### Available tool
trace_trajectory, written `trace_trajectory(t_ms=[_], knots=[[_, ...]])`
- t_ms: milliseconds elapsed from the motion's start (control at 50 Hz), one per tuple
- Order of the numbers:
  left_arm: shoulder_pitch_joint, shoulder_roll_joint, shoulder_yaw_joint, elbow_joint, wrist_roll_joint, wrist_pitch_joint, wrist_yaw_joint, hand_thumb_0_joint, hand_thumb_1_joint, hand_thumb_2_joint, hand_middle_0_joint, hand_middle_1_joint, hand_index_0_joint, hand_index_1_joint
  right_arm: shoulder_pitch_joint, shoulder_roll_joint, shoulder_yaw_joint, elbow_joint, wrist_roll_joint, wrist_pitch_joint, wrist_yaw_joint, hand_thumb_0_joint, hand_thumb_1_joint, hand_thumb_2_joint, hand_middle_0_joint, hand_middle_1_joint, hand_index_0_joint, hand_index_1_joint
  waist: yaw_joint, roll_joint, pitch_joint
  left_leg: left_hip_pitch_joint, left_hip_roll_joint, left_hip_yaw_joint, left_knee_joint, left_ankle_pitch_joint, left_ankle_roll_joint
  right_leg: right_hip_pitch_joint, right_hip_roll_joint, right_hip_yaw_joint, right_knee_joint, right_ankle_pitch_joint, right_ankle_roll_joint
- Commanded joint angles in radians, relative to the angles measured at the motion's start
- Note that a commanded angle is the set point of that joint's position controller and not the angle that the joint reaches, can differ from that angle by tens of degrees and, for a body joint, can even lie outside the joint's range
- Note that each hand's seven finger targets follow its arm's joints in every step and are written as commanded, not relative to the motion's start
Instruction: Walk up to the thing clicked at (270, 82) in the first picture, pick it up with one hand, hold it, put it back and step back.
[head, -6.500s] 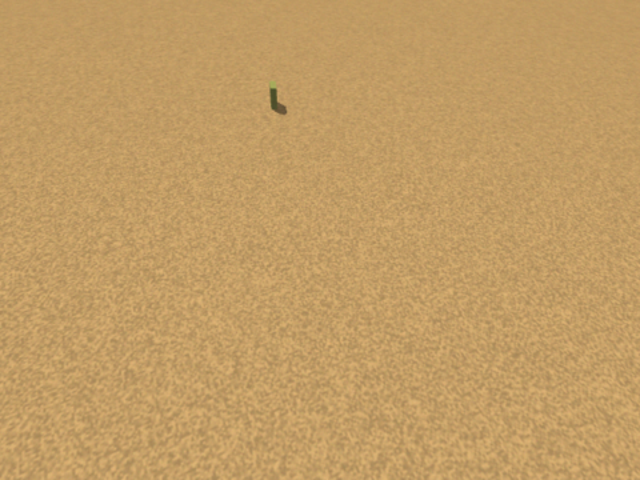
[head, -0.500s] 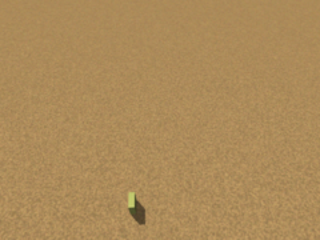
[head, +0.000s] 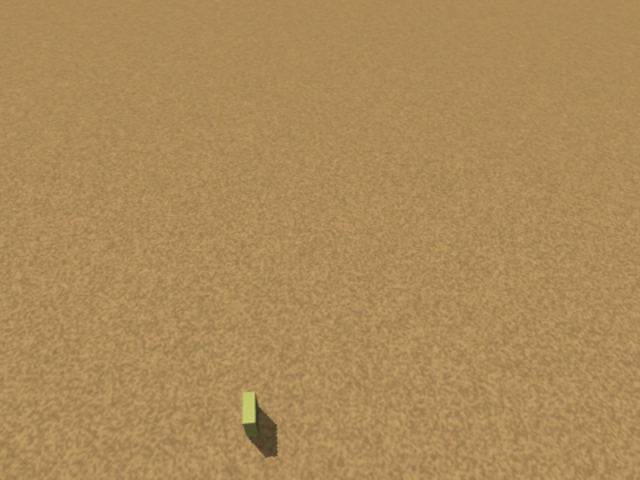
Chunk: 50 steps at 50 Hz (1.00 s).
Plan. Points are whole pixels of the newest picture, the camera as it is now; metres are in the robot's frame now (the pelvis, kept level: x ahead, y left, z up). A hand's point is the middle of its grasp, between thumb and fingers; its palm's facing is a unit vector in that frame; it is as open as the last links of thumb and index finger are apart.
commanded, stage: walk up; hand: left
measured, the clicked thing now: (251, 414) +0.42 +0.16 -0.72
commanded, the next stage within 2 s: stand in 0.54 s
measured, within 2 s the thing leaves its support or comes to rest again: neither
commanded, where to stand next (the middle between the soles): +0.07 -0.02 m, yaw -2 degrees
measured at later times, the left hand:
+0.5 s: hand out of the picture +0.07 +0.25 -0.16, palm faces +0.00 -0.95 -0.32, open 7.4 cm
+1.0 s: hand out of the picture +0.09 +0.25 -0.16, palm faces -0.01 -0.94 -0.34, open 7.4 cm
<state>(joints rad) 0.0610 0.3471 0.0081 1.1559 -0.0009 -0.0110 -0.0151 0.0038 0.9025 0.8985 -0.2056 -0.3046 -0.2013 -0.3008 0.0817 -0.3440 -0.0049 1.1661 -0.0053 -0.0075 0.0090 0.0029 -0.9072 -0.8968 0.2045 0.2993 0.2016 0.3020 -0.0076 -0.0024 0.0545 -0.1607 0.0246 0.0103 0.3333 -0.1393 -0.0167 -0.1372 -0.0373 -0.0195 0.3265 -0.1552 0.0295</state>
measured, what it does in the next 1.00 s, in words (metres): stands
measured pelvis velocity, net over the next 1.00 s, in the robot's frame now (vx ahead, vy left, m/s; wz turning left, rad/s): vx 0.02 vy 0.00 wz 0.01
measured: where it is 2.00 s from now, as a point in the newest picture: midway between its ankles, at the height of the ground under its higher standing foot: outside the picture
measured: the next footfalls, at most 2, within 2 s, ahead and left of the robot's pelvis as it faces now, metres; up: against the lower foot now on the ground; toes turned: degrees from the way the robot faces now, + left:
none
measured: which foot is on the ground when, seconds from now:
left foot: down 0.00-1.00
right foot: down 0.00-1.00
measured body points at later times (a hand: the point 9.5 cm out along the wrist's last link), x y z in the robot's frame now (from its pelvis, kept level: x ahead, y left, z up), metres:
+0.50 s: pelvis +0.01 +0.00 +0.00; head +0.02 +0.00 +0.45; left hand +0.07 +0.30 -0.14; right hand +0.09 -0.30 -0.13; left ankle +0.03 +0.13 -0.75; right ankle +0.01 -0.14 -0.75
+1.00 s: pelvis +0.02 +0.00 +0.00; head +0.04 +0.00 +0.45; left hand +0.09 +0.30 -0.13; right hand +0.10 -0.30 -0.13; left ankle +0.03 +0.13 -0.75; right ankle +0.01 -0.14 -0.75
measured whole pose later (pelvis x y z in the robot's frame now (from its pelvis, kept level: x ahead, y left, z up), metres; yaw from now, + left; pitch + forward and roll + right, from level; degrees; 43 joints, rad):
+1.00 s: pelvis +0.02 +0.00 +0.00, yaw +1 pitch -1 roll +0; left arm 0.11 0.36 0.00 1.14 0.01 -0.01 -0.01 0.00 0.90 0.90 -0.21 -0.30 -0.20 -0.30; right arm 0.09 -0.35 0.00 1.15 -0.01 -0.01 0.01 0.00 -0.91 -0.90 0.20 0.30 0.20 0.30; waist 0.00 0.00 0.04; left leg -0.14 0.02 0.00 0.33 -0.17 -0.02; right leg -0.11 -0.04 -0.03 0.32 -0.19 0.03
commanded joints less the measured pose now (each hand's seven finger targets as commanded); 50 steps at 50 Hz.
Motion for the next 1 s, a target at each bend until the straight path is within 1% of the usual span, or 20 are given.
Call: trace_trajectory(t_ms=[0,120,140,160,300,400,460,500,520,560,580,600,660,680,720,740,800,900,920,980], knots=[[-0.039,0.203,0.037,-0.051,0.004,-0.016,0.015,0.0,0.9,0.9,-0.2,-0.3,-0.2,-0.3,-0.056,-0.219,-0.037,-0.063,0.001,-0.023,-0.01,0.0,-0.9,-0.9,0.2,0.3,0.2,0.3,0.006,0.007,-0.109,0.028,0.106,-0.097,-0.067,0.031,0.031,0.029,-0.098,0.077,-0.052,0.058,-0.035],[-0.032,0.207,0.037,-0.049,0.006,-0.017,0.016,0.0,0.9,0.9,-0.2,-0.3,-0.2,-0.3,-0.056,-0.217,-0.038,-0.064,0.001,-0.018,-0.008,0.0,-0.9,-0.9,0.2,0.3,0.2,0.3,0.003,0.0,-0.093,0.032,0.1,-0.093,-0.065,-0.001,0.031,0.009,-0.098,0.078,-0.064,0.036,-0.035],[-0.022,0.204,0.037,-0.045,0.005,-0.017,0.017,0.0,0.9,0.9,-0.2,-0.3,-0.2,-0.3,-0.058,-0.214,-0.038,-0.064,0.002,-0.018,-0.008,0.0,-0.9,-0.9,0.2,0.3,0.2,0.3,0.008,0.0,-0.099,0.043,0.104,-0.095,-0.062,0.017,0.033,0.008,-0.096,0.077,-0.062,0.035,-0.035],[-0.03,0.203,0.037,-0.047,0.005,-0.017,0.017,0.0,0.9,0.9,-0.2,-0.3,-0.2,-0.3,-0.053,-0.211,-0.037,-0.064,0.002,-0.017,-0.008,0.0,-0.9,-0.9,0.2,0.3,0.2,0.3,0.003,0.002,-0.092,0.031,0.099,-0.094,-0.063,0.014,0.03,0.009,-0.096,0.078,-0.065,0.037,-0.033],[-0.018,0.204,0.04,-0.044,0.007,-0.017,0.019,0.0,0.9,0.9,-0.2,-0.3,-0.2,-0.3,-0.053,-0.209,-0.038,-0.063,0.003,-0.017,-0.008,0.0,-0.9,-0.9,0.2,0.3,0.2,0.3,0.003,0.003,-0.091,0.035,0.101,-0.093,-0.066,0.031,0.03,0.017,-0.097,0.075,-0.063,0.046,-0.034],[-0.009,0.204,0.039,-0.046,0.007,-0.018,0.019,0.0,0.9,0.9,-0.2,-0.3,-0.2,-0.3,-0.061,-0.21,-0.038,-0.065,0.002,-0.014,-0.008,0.0,-0.9,-0.9,0.2,0.3,0.2,0.3,0.006,0.011,-0.072,0.033,0.096,-0.095,-0.064,0.011,0.028,0.0,-0.094,0.077,-0.076,0.018,-0.033],[-0.01,0.205,0.041,-0.049,0.008,-0.018,0.019,0.0,0.9,0.9,-0.2,-0.3,-0.2,-0.3,-0.057,-0.205,-0.036,-0.066,0.002,-0.013,-0.006,0.0,-0.9,-0.9,0.2,0.3,0.2,0.3,0.006,0.014,-0.075,0.021,0.094,-0.098,-0.068,0.004,0.027,0.014,-0.094,0.076,-0.075,0.021,-0.032],[-0.013,0.206,0.042,-0.053,0.01,-0.018,0.02,0.0,0.9,0.9,-0.2,-0.3,-0.2,-0.3,-0.057,-0.211,-0.038,-0.068,0.0,-0.015,-0.007,0.0,-0.9,-0.9,0.2,0.3,0.2,0.3,0.005,0.014,-0.096,0.022,0.098,-0.098,-0.067,0.017,0.03,0.038,-0.097,0.072,-0.07,0.049,-0.033],[0.007,0.217,0.039,-0.053,0.016,-0.017,0.02,0.0,0.9,0.9,-0.2,-0.3,-0.2,-0.3,-0.049,-0.212,-0.036,-0.07,-0.006,-0.017,-0.01,0.0,-0.9,-0.9,0.2,0.3,0.2,0.3,0.006,0.016,-0.097,0.018,0.106,-0.1,-0.075,0.001,0.026,0.03,-0.103,0.072,-0.065,0.016,-0.034],[0.005,0.213,0.038,-0.054,0.016,-0.016,0.02,0.0,0.9,0.9,-0.2,-0.3,-0.2,-0.3,-0.054,-0.217,-0.038,-0.07,-0.006,-0.018,-0.011,0.0,-0.9,-0.9,0.2,0.3,0.2,0.3,0.006,0.025,-0.091,0.019,0.102,-0.103,-0.078,-0.019,0.024,0.016,-0.098,0.069,-0.062,-0.017,-0.035],[0.007,0.208,0.036,-0.056,0.017,-0.016,0.02,0.0,0.9,0.9,-0.2,-0.3,-0.2,-0.3,-0.056,-0.218,-0.037,-0.071,-0.006,-0.019,-0.011,0.0,-0.9,-0.9,0.2,0.3,0.2,0.3,0.009,0.019,-0.086,0.02,0.108,-0.105,-0.075,-0.004,0.026,0.017,-0.103,0.071,-0.065,-0.002,-0.035],[0.009,0.205,0.035,-0.057,0.017,-0.016,0.019,0.0,0.9,0.9,-0.2,-0.3,-0.2,-0.3,-0.048,-0.22,-0.037,-0.071,-0.006,-0.019,-0.011,0.0,-0.9,-0.9,0.2,0.3,0.2,0.3,0.008,0.023,-0.083,0.004,0.106,-0.105,-0.078,-0.017,0.027,0.017,-0.103,0.069,-0.066,-0.002,-0.036],[0.003,0.212,0.035,-0.062,0.015,-0.017,0.019,0.0,0.9,0.9,-0.2,-0.3,-0.2,-0.3,-0.042,-0.213,-0.034,-0.071,-0.005,-0.022,-0.011,0.0,-0.9,-0.9,0.2,0.3,0.2,0.3,0.001,0.018,-0.072,0.009,0.104,-0.105,-0.076,0.004,0.023,0.011,-0.104,0.072,-0.061,0.001,-0.036],[0.011,0.211,0.034,-0.065,0.016,-0.017,0.02,0.0,0.9,0.9,-0.2,-0.3,-0.2,-0.3,-0.052,-0.221,-0.038,-0.074,-0.004,-0.021,-0.012,0.0,-0.9,-0.9,0.2,0.3,0.2,0.3,0.008,0.014,-0.081,0.027,0.107,-0.104,-0.063,0.03,0.026,0.005,-0.104,0.067,-0.06,0.011,-0.036],[0.008,0.212,0.033,-0.066,0.013,-0.019,0.019,0.0,0.9,0.9,-0.2,-0.3,-0.2,-0.3,-0.04,-0.217,-0.035,-0.07,-0.004,-0.022,-0.011,0.0,-0.9,-0.9,0.2,0.3,0.2,0.3,0.004,0.01,-0.079,0.018,0.106,-0.103,-0.065,0.044,0.026,0.017,-0.106,0.07,-0.062,0.022,-0.037],[0.019,0.208,0.032,-0.067,0.014,-0.02,0.019,0.0,0.9,0.9,-0.2,-0.3,-0.2,-0.3,-0.045,-0.222,-0.037,-0.071,-0.004,-0.022,-0.011,0.0,-0.9,-0.9,0.2,0.3,0.2,0.3,0.008,0.015,-0.088,0.03,0.106,-0.104,-0.061,0.046,0.027,0.015,-0.105,0.071,-0.065,0.025,-0.035],[0.008,0.214,0.034,-0.071,0.012,-0.02,0.02,0.0,0.9,0.9,-0.2,-0.3,-0.2,-0.3,-0.042,-0.22,-0.034,-0.073,-0.005,-0.025,-0.011,0.0,-0.9,-0.9,0.2,0.3,0.2,0.3,0.006,0.008,-0.108,0.036,0.108,-0.098,-0.053,0.122,0.023,0.045,-0.11,0.067,-0.05,0.091,-0.037],[0.013,0.213,0.032,-0.069,0.012,-0.019,0.023,0.0,0.9,0.9,-0.2,-0.3,-0.2,-0.3,-0.041,-0.221,-0.034,-0.075,-0.003,-0.022,-0.014,0.0,-0.9,-0.9,0.2,0.3,0.2,0.3,0.006,0.004,-0.106,0.049,0.11,-0.097,-0.047,0.143,0.025,0.043,-0.109,0.059,-0.049,0.098,-0.034],[0.018,0.215,0.031,-0.069,0.009,-0.019,0.022,0.0,0.9,0.9,-0.2,-0.3,-0.2,-0.3,-0.038,-0.221,-0.033,-0.072,-0.001,-0.021,-0.013,0.0,-0.9,-0.9,0.2,0.3,0.2,0.3,0.008,-0.001,-0.097,0.048,0.108,-0.098,-0.05,0.126,0.024,0.035,-0.106,0.059,-0.058,0.075,-0.033],[0.012,0.213,0.032,-0.072,0.011,-0.019,0.023,0.0,0.9,0.9,-0.2,-0.3,-0.2,-0.3,-0.039,-0.223,-0.033,-0.075,-0.003,-0.02,-0.015,0.0,-0.9,-0.9,0.2,0.3,0.2,0.3,0.006,0.007,-0.101,0.05,0.107,-0.09,-0.04,0.153,0.024,0.05,-0.112,0.063,-0.055,0.124,-0.036]])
